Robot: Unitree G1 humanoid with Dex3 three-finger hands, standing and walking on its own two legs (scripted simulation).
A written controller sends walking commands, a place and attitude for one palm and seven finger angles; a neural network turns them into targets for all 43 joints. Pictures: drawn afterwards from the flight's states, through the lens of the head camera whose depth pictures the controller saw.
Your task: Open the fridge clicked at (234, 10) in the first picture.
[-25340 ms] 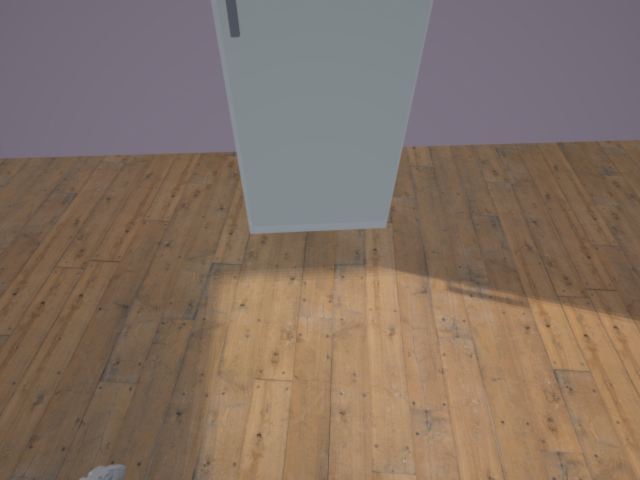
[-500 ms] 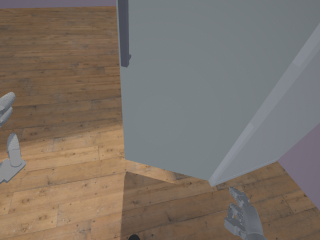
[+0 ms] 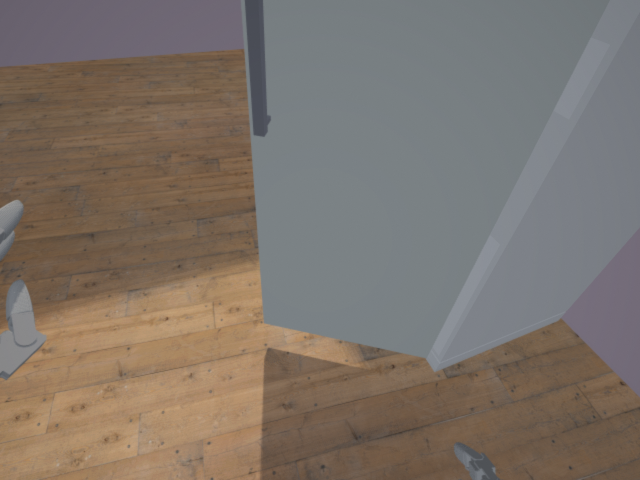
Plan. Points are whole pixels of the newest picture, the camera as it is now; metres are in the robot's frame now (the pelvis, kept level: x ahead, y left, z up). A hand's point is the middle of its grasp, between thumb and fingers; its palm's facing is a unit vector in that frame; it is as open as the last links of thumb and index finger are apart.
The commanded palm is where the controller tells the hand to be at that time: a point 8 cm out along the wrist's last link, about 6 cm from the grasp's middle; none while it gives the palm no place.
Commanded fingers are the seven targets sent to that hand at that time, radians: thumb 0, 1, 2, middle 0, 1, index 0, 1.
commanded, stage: stop stepping back and stand still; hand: left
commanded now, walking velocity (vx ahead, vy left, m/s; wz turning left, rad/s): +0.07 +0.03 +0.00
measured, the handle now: (260, 42) +0.73 +0.14 +0.25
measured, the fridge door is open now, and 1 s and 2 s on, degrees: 55 55 55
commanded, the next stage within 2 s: let the arm hang, fingers relaxed in 0.10 s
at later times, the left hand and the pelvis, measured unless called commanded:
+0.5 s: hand out of the picture +0.05 +0.18 -0.17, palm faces -0.02 -0.98 -0.17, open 7.3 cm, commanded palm none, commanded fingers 0.00 0.90 0.90 -0.20 -0.30 -0.20 -0.30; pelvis -0.01 +0.01 -0.01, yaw +5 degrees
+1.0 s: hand out of the picture +0.06 +0.29 -0.15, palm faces +0.05 -0.93 -0.37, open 7.4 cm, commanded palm none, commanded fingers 0.00 0.90 0.90 -0.20 -0.30 -0.20 -0.30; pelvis +0.01 +0.02 +0.01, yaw +4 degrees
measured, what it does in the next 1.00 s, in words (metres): stands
